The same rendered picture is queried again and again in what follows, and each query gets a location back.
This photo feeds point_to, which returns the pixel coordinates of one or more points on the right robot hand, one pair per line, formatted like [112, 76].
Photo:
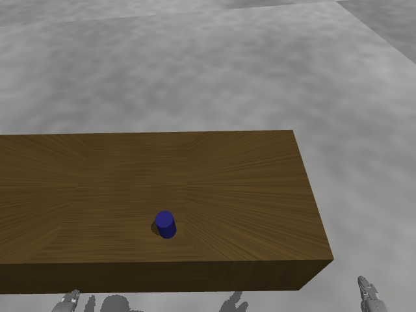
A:
[370, 297]

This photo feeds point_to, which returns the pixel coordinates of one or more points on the left robot hand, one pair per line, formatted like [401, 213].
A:
[69, 302]

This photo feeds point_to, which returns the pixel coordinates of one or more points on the can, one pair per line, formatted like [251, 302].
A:
[165, 224]

